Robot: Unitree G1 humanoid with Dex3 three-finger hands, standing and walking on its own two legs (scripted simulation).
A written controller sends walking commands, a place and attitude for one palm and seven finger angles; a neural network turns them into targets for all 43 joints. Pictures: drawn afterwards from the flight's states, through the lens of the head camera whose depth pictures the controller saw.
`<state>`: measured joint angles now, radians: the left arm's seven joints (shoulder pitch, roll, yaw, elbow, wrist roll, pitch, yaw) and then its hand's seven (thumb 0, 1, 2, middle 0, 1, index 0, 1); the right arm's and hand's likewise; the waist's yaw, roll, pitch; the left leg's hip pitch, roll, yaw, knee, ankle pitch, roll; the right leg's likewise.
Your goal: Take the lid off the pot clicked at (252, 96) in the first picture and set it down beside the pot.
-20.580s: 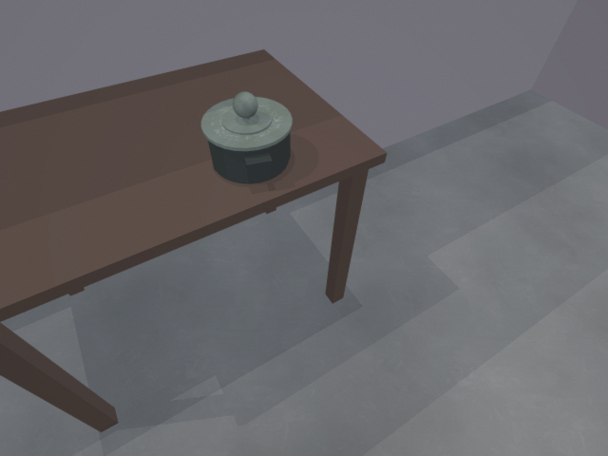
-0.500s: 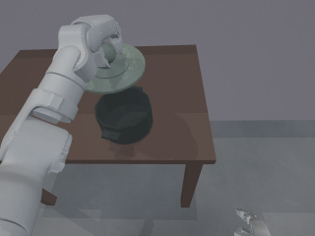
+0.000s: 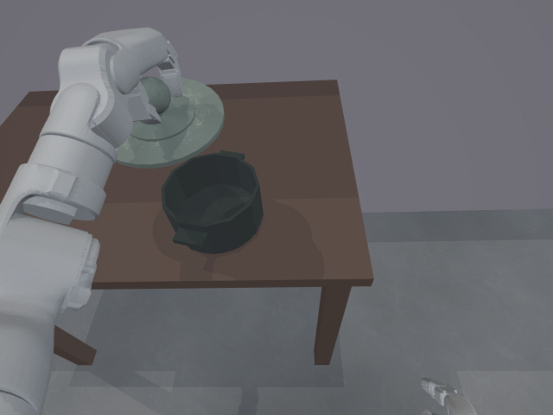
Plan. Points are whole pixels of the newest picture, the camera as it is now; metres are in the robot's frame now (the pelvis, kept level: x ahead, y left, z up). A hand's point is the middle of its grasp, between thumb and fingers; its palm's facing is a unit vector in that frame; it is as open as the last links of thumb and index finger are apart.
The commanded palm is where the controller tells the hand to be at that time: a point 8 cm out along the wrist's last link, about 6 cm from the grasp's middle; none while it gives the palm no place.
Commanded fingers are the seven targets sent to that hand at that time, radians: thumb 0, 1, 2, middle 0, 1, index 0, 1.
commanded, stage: move the lid sideways beside the pot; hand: left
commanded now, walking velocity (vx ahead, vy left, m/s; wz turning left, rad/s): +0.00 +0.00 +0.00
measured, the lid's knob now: (152, 96) +0.50 +0.18 +0.21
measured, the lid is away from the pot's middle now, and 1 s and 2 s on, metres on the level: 0.05 0.18 0.24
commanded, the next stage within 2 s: none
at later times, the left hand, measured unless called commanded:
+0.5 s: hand (83, 112) +0.45 +0.25 +0.22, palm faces -0.28 -0.07 -0.96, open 7.8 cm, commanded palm +0.45 +0.26 +0.30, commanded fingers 0.00 0.64 0.92 -0.88 -1.04 -0.87 -1.03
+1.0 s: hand (47, 113) +0.45 +0.30 +0.22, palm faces -0.29 -0.07 -0.95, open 7.8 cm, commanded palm +0.46 +0.31 +0.30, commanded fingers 0.00 0.64 0.92 -0.88 -1.04 -0.87 -1.03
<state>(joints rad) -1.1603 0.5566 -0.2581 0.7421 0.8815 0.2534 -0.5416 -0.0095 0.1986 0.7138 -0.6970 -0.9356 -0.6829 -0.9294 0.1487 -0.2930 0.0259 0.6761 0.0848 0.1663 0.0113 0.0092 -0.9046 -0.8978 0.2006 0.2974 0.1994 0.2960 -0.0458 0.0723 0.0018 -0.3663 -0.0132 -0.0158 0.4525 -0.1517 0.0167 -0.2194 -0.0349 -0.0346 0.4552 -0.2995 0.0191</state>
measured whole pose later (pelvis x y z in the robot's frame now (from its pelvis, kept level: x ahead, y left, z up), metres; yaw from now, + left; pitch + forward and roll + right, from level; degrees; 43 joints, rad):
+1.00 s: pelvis +0.00 +0.02 +0.00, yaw +0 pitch +5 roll -2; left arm -1.16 0.80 -0.15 0.83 0.88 0.04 -0.59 -0.01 0.20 0.71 -0.69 -0.94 -0.68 -0.93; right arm 0.20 -0.31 0.02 0.69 0.11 0.17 -0.01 0.01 -0.90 -0.90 0.20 0.30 0.20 0.30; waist -0.05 0.04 0.04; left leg -0.42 -0.02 -0.03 0.49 -0.16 0.04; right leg -0.23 -0.03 -0.04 0.42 -0.27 0.04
